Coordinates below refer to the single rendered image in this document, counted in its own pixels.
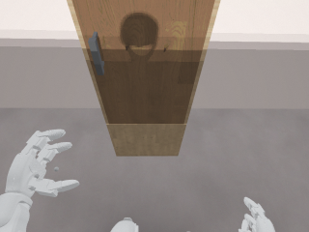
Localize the robot left thigh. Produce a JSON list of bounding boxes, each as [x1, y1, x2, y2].
[[110, 220, 139, 232]]

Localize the handle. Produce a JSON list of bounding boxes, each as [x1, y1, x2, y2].
[[88, 31, 104, 75]]

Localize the robot left shin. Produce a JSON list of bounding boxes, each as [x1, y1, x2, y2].
[[123, 217, 132, 221]]

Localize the robot left forearm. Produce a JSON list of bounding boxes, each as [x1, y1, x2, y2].
[[0, 192, 33, 232]]

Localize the cupboard door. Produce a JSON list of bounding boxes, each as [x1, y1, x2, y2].
[[71, 0, 215, 125]]

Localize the robot left hand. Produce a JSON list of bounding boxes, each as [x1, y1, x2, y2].
[[5, 129, 80, 198]]

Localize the robot right hand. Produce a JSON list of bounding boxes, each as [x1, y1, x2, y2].
[[239, 197, 275, 232]]

